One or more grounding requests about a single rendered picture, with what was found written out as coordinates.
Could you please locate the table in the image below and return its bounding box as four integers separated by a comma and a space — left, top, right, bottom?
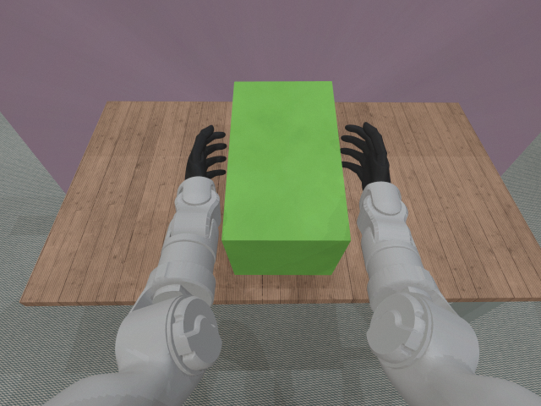
19, 101, 541, 323

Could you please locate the robot left hand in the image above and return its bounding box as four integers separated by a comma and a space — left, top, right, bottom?
185, 125, 227, 180

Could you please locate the right robot forearm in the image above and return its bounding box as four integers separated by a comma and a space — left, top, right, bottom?
357, 182, 459, 316

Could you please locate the robot left upper arm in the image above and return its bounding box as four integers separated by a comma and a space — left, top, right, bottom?
42, 294, 222, 406

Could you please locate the left robot forearm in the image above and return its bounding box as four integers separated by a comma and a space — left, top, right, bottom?
115, 177, 221, 354

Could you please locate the robot right upper arm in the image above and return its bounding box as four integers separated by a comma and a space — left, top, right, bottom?
366, 292, 541, 406

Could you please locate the robot right hand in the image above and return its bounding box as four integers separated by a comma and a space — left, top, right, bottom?
340, 122, 391, 190

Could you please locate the carton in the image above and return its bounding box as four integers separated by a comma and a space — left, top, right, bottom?
221, 81, 351, 275

